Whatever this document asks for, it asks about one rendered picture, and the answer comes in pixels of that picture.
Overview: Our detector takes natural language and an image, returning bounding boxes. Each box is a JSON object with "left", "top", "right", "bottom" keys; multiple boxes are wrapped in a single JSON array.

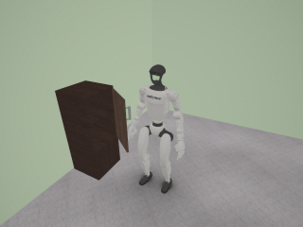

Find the robot left hand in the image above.
[{"left": 175, "top": 140, "right": 186, "bottom": 160}]

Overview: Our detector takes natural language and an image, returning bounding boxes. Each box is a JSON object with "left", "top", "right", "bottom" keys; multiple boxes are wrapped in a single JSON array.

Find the right robot upper arm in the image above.
[{"left": 137, "top": 85, "right": 150, "bottom": 110}]

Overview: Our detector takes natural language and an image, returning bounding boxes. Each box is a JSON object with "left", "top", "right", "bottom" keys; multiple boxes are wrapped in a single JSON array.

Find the left robot upper arm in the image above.
[{"left": 167, "top": 89, "right": 181, "bottom": 119}]

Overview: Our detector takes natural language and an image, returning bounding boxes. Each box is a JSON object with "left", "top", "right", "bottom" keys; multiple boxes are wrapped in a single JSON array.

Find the robot right forearm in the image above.
[{"left": 132, "top": 107, "right": 143, "bottom": 126}]

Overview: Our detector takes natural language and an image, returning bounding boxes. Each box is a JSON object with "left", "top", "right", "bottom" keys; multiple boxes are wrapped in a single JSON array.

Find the robot right hand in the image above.
[{"left": 127, "top": 125, "right": 137, "bottom": 141}]

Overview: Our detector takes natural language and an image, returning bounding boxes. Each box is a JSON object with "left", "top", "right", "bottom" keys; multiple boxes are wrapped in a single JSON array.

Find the handle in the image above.
[{"left": 125, "top": 106, "right": 132, "bottom": 120}]

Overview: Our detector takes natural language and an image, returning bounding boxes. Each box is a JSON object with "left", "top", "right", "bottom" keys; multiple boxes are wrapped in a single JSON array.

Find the robot left forearm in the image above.
[{"left": 175, "top": 112, "right": 185, "bottom": 141}]

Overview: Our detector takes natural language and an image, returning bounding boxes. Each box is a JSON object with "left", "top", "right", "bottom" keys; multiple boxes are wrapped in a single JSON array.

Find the cupboard door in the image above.
[{"left": 112, "top": 88, "right": 129, "bottom": 153}]

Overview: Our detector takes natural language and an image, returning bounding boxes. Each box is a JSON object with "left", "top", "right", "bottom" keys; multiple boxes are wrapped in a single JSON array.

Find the humanoid robot head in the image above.
[{"left": 149, "top": 64, "right": 168, "bottom": 92}]

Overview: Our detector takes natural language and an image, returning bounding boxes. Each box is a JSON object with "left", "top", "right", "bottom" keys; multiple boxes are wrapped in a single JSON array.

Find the left robot shin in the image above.
[{"left": 161, "top": 161, "right": 171, "bottom": 183}]

